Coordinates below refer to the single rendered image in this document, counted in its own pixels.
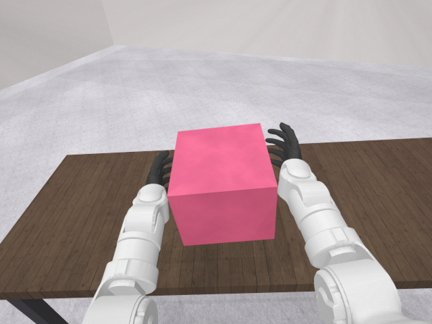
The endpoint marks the left robot upper arm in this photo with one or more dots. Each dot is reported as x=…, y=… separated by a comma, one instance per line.
x=127, y=309

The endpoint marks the robot right forearm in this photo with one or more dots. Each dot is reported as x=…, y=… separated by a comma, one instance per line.
x=328, y=239

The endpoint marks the right robot upper arm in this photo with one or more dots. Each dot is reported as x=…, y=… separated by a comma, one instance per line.
x=358, y=292

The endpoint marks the robot left forearm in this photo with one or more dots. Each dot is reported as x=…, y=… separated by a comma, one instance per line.
x=133, y=270

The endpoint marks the robot right hand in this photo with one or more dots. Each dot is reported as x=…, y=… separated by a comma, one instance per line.
x=290, y=147

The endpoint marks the table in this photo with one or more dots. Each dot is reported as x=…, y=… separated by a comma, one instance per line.
x=61, y=244

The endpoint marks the robot left hand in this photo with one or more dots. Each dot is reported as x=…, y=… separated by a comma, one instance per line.
x=155, y=176

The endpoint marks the carton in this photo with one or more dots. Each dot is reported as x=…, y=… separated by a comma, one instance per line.
x=222, y=187

